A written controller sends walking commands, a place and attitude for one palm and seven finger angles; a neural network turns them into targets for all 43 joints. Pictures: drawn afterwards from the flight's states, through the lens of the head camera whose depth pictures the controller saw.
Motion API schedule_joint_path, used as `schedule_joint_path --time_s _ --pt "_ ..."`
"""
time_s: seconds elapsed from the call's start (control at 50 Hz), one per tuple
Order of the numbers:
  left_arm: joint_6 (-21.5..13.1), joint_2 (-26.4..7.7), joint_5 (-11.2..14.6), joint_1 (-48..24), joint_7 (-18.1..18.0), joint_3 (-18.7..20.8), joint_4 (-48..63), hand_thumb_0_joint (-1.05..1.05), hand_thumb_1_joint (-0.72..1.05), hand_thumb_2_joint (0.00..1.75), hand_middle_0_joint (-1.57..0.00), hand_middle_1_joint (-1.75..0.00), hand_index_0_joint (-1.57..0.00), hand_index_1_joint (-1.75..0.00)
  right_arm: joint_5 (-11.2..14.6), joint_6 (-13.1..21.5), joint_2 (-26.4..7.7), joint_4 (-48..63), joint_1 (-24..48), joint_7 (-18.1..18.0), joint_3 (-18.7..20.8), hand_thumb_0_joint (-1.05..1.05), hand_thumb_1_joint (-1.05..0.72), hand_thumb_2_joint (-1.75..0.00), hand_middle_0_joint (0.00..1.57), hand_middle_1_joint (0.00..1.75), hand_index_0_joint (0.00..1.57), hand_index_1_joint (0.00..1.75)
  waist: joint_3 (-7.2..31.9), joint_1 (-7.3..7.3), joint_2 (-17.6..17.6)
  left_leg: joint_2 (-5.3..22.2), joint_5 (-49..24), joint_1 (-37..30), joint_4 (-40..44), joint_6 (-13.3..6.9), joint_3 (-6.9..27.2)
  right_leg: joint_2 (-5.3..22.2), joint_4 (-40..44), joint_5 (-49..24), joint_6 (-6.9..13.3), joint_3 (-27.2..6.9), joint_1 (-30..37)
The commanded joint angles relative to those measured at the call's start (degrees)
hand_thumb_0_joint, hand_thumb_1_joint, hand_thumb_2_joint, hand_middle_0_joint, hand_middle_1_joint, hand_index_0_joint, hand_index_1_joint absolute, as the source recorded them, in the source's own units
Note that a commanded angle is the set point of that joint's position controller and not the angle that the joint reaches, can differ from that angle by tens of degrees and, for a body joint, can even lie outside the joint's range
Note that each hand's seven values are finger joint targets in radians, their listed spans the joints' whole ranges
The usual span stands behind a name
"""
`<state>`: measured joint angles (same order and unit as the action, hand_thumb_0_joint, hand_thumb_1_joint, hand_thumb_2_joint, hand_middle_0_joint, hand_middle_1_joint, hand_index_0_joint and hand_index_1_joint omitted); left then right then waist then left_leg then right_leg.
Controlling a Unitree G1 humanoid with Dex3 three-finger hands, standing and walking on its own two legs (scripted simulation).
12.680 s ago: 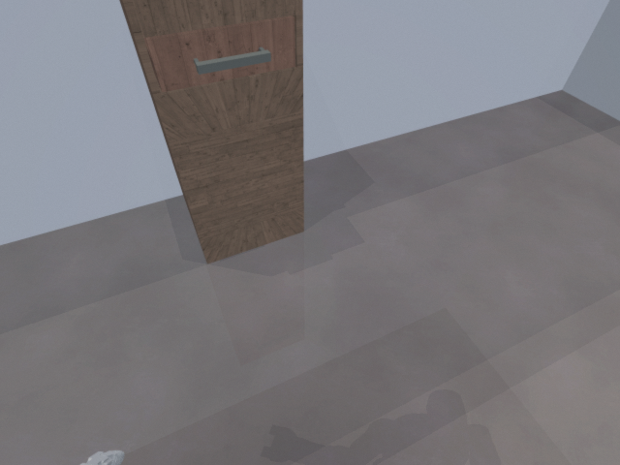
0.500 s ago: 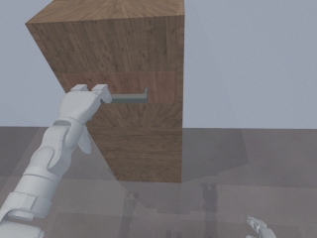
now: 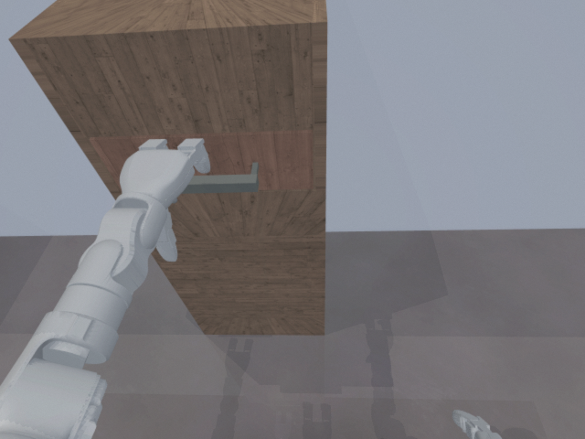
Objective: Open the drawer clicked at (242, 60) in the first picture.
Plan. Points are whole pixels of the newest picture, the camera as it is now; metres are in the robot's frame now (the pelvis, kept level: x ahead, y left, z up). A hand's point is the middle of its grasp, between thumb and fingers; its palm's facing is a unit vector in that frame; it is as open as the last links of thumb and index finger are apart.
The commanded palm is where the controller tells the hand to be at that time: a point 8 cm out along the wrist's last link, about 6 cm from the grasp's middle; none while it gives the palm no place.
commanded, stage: move the hooked fingers above the handle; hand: left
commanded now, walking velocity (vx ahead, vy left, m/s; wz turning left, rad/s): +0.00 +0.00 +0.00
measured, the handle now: (204, 176) +0.53 +0.20 +0.04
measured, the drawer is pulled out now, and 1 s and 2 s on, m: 0.00 0.00 0.00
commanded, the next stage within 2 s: lower the fingers behind the handle in 1.28 s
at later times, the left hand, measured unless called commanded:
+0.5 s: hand (201, 173) +0.48 +0.18 +0.10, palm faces +0.00 -0.02 -1.00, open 13.8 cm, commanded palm +0.45 +0.20 +0.16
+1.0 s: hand (203, 174) +0.47 +0.17 +0.11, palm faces +0.01 +0.00 -1.00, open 13.8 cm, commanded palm +0.45 +0.19 +0.16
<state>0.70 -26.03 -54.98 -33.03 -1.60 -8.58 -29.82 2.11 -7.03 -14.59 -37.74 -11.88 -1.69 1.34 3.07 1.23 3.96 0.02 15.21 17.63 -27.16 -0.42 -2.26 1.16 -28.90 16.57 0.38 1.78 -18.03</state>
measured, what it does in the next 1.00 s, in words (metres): stands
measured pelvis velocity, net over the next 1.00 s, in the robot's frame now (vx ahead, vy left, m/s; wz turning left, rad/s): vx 0.00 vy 0.00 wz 0.00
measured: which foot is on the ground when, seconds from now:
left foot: down 0.00-1.00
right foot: down 0.00-1.00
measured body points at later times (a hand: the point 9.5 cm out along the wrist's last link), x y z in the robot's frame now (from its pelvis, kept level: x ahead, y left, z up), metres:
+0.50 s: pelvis +0.01 +0.00 -0.01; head +0.06 -0.02 +0.44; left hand +0.48 +0.18 +0.15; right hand +0.04 -0.27 -0.15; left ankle -0.02 +0.12 -0.74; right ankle -0.02 -0.11 -0.74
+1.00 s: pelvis +0.00 +0.00 -0.01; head +0.04 -0.03 +0.44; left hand +0.46 +0.17 +0.16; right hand +0.09 -0.27 -0.14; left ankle -0.02 +0.12 -0.74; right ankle -0.02 -0.11 -0.74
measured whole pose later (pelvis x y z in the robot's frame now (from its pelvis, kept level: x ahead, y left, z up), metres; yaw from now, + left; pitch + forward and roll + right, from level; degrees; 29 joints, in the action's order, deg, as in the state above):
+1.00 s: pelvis +0.00 +0.00 -0.01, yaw +0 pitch +10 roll +1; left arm 1.1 -23.6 -58.6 -48.2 -7.6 -9.3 -50.3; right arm 1.7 -6.6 -14.8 -39.0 -14.8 -1.6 2.7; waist 5.6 -2.4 3.3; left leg 0.5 16.8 24.4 -31.4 -0.2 -2.3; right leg 0.7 -32.7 17.9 0.7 1.6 -24.7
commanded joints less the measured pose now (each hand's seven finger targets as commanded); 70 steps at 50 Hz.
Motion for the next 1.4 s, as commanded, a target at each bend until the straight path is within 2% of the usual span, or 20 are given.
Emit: schedule_joint_path --time_s 0.0,0.08,0.1,0.18,0.22,0.32,0.4,0.46,0.54,0.66,0.7,0.74,0.8,0.86,0.98,1.04,1.1,1.22,1.3,1.38 --pt "-0.7 -13.5 -0.4 -27.7 -3.1 7.3 6.3 0.0 -0.5 0.3 -0.3 -1.2 -0.3 -1.2 -0.3 1.7 -7.4 5.6 0.0 -0.6 2.5 0.0 -0.9 -0.9 0.2 0.3 0.2 0.3 18.3 -1.26 -5.8 -1.5 -21.6 -6.5 -0.2 -1.7 -0.2 -1.7 1.0 -21.6 1.6 -0.4 6.7" --pt "-1.3 -10.9 -0.8 -33.1 -3.8 4.7 2.5 0.0 -0.5 0.3 -0.3 -1.2 -0.3 -1.2 -0.3 1.7 -7.2 4.5 -2.0 -0.7 2.9 0.0 -0.9 -0.9 0.2 0.3 0.2 0.3 19.1 -2.7 -4.8 -1.5 -21.5 -6.9 -1.5 -1.9 -0.1 -1.8 0.3 -21.7 1.6 -0.4 4.0" --pt "-1.6 -13.3 -1.0 -33.6 -4.0 6.7 1.4 0.0 -0.5 0.3 -0.3 -1.2 -0.3 -1.2 -0.3 1.7 -7.6 4.3 -2.6 -0.7 3.0 0.0 -0.9 -0.9 0.2 0.3 0.2 0.3 19.6 -2.53 -4.9 -1.5 -21.5 -6.1 -1.4 -1.7 0.0 -1.8 0.2 -21.4 1.6 -0.5 4.9" --pt "-2.4 -12.8 -1.5 -36.0 -5.3 6.5 -1.9 0.0 -0.5 0.3 -0.3 -1.2 -0.3 -1.2 -0.7 1.6 -7.4 3.8 -4.3 -0.7 3.3 0.0 -0.9 -0.9 0.2 0.3 0.2 0.3 22.2 -2.67 -4.1 -1.5 -22.7 -5.4 -2.5 -1.9 -0.2 -1.9 -1.1 -23.3 1.6 -0.7 4.5" --pt "-2.3 -14.8 -2.0 -37.3 -6.0 7.9 -5.0 0.0 -0.5 0.3 -0.3 -1.2 -0.3 -1.2 -0.6 1.4 -7.8 3.3 -5.2 -0.6 3.4 0.0 -0.9 -0.9 0.2 0.3 0.2 0.3 20.9 -3.22 -4.8 -1.4 -21.9 -3.5 -2.6 -1.8 -0.2 -2.0 -1.2 -22.7 1.6 -0.7 3.8" --pt "-1.8 -12.5 -2.9 -41.5 -7.3 5.8 -7.7 0.0 -0.5 0.3 -0.3 -1.2 -0.3 -1.2 -0.8 1.3 -7.9 3.1 -7.3 -0.1 3.9 0.0 -0.9 -0.9 0.2 0.3 0.2 0.3 23.2 -4.46 -3.0 -1.2 -23.2 -3.1 -3.8 -1.8 -0.3 -2.3 -2.3 -23.7 1.5 -0.7 2.4" --pt "-1.9 -13.4 -3.1 -40.6 -7.8 7.7 -7.9 0.0 -0.5 0.3 -0.3 -1.2 -0.3 -1.2 -1.3 1.1 -8.1 2.9 -8.9 0.3 4.5 0.0 -0.9 -0.9 0.2 0.3 0.2 0.3 27.2 -3.72 -3.0 -0.9 -28.4 -4.6 -4.7 -1.9 0.1 -2.6 -3.1 -26.4 1.7 -0.6 3.9" --pt "-0.9 -14.0 -3.2 -38.4 -8.1 8.5 -9.4 0.0 -0.5 0.3 -0.3 -1.2 -0.3 -1.2 -1.2 0.8 -8.2 3.0 -8.6 0.5 4.4 0.0 -0.9 -0.9 0.2 0.3 0.2 0.3 24.3 -3.45 -3.9 -0.8 -25.7 -2.7 -4.0 -1.9 -0.5 -2.7 -2.7 -25.7 1.5 -0.4 3.5" --pt "-0.5 -16.2 -3.5 -36.7 -8.4 10.2 -6.9 0.0 -0.5 0.3 -0.3 -1.2 -0.3 -1.2 -1.0 0.7 -8.3 3.4 -8.1 0.4 4.5 0.0 -0.9 -0.9 0.2 0.3 0.2 0.3 25.9 -2.41 -3.9 -0.8 -26.6 -2.6 -3.6 -2.2 -0.9 -2.6 -2.7 -27.2 1.6 -0.7 6.0" --pt "-0.2 -13.9 -3.1 -36.1 -7.4 7.7 -6.1 0.0 -0.5 0.3 -0.3 -1.2 -0.3 -1.2 -0.5 0.8 -8.1 3.8 -6.8 -0.1 4.2 0.0 -0.9 -0.9 0.2 0.3 0.2 0.3 21.8 -3.43 -4.0 -1.0 -22.1 -2.8 -2.5 -2.3 -1.0 -2.6 -1.2 -23.4 1.4 -0.6 4.1" --pt "-0.7 -12.7 -3.0 -39.3 -7.1 6.2 -5.4 0.0 -0.5 0.3 -0.3 -1.2 -0.3 -1.2 -0.4 1.1 -8.1 3.5 -7.0 -0.3 4.2 0.0 -0.9 -0.9 0.2 0.3 0.2 0.3 20.9 -4.8 -4.6 -0.8 -21.0 -3.7 -2.5 -2.4 -0.6 -2.5 -0.6 -21.5 1.4 -0.7 2.7" --pt "-1.1 -12.7 -3.0 -41.1 -7.3 5.8 -4.3 0.0 -0.5 0.3 -0.3 -1.2 -0.3 -1.2 -0.5 1.3 -7.8 3.5 -6.9 -0.4 4.2 0.0 -0.9 -0.9 0.2 0.3 0.2 0.3 22.5 -4.73 -2.3 -1.0 -20.6 -5.1 -2.8 -2.3 -0.4 -2.6 -0.9 -20.8 1.5 -0.8 2.2" --pt "-1.5 -11.3 -2.9 -42.0 -7.6 5.0 -4.9 0.0 -0.5 0.3 -0.3 -1.2 -0.3 -1.2 -0.6 1.5 -7.7 3.2 -6.9 -0.5 4.1 0.0 -0.9 -0.9 0.2 0.3 0.2 0.3 22.7 -5.2 -3.5 -1.0 -21.4 -5.8 -3.2 -2.2 -0.1 -2.6 -0.9 -20.6 1.5 -0.6 1.5" --pt "-0.2 -10.2 -3.1 -42.7 -8.0 4.1 -8.6 0.0 -0.5 0.3 -0.3 -1.2 -0.3 -1.2 -0.6 1.5 -7.7 2.8 -6.5 -0.4 3.6 0.0 -0.9 -0.9 0.2 0.3 0.2 0.3 20.0 -5.28 -3.8 -1.0 -19.5 -4.2 -2.8 -1.9 0.1 -2.5 -1.1 -19.2 1.5 -0.3 -0.2" --pt "1.7 -8.9 -3.8 -43.8 -8.1 3.2 -11.5 0.0 -0.5 0.3 -0.3 -1.2 -0.3 -1.2 -0.7 1.3 -7.7 3.4 -6.1 -0.3 3.4 0.0 -0.9 -0.9 0.2 0.3 0.2 0.3 21.1 -5.21 -4.8 -1.1 -19.1 -3.2 -3.1 -1.9 -0.3 -2.3 -1.7 -19.5 1.4 -0.4 0.3" --pt "1.5 -15.0 -3.9 -41.7 -7.9 8.1 -12.0 0.0 -0.5 0.3 -0.3 -1.2 -0.3 -1.2 -0.9 1.1 -8.0 4.0 -6.0 -0.7 3.2 0.0 -0.9 -0.9 0.2 0.3 0.2 0.3 23.7 -3.66 -5.8 -1.3 -19.9 -1.8 -3.2 -2.2 -1.0 -1.9 -2.0 -22.5 1.2 -1.1 4.5" --pt "0.9 -16.0 -4.2 -38.9 -7.6 9.4 -11.6 0.0 -0.5 0.3 -0.3 -1.2 -0.3 -1.2 -0.9 1.1 -7.9 4.7 -5.8 -0.9 3.3 0.0 -0.9 -0.9 0.2 0.3 0.2 0.3 24.2 -2.98 -6.6 -1.3 -21.0 -1.1 -3.1 -2.2 -1.2 -1.9 -2.0 -24.0 1.2 -1.1 6.3" --pt "-0.6 -13.4 -3.5 -39.9 -7.0 6.8 -7.1 0.0 -0.5 0.3 -0.3 -1.2 -0.3 -1.2 -0.6 1.3 -7.9 4.6 -6.2 -0.8 3.8 0.0 -0.9 -0.9 0.2 0.3 0.2 0.3 23.5 -3.99 -5.1 -1.3 -21.4 -2.6 -3.1 -2.5 -1.2 -2.1 -1.4 -24.8 1.0 -1.3 5.2" --pt "-1.7 -15.3 -3.1 -38.7 -6.7 8.5 -5.4 0.0 -0.5 0.3 -0.3 -1.2 -0.3 -1.2 -0.7 1.3 -8.0 4.0 -6.6 -0.9 4.1 0.0 -0.9 -0.9 0.2 0.3 0.2 0.3 24.0 -3.85 -4.9 -1.4 -22.8 -3.0 -3.3 -2.5 -1.1 -2.1 -1.3 -26.3 1.1 -1.5 6.5" --pt "-1.8 -12.2 -2.5 -37.5 -6.8 6.4 -4.8 0.0 -0.5 0.3 -0.3 -1.2 -0.3 -1.2 -0.6 1.3 -7.8 3.4 -6.5 -0.5 4.3 0.0 -0.9 -0.9 0.2 0.3 0.2 0.3 22.4 -3.97 -4.1 -1.4 -22.9 -4.2 -3.2 -2.3 -0.9 -2.4 -1.3 -25.1 1.2 -0.9 4.0"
